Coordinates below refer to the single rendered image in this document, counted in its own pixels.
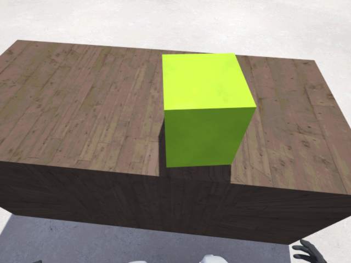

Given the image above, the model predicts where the right robot hand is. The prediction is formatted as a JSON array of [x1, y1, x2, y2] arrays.
[[292, 239, 327, 263]]

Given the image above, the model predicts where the pedestal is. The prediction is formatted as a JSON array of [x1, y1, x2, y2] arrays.
[[0, 40, 351, 245]]

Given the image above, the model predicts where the carton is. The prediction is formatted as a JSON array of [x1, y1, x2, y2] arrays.
[[162, 53, 257, 168]]

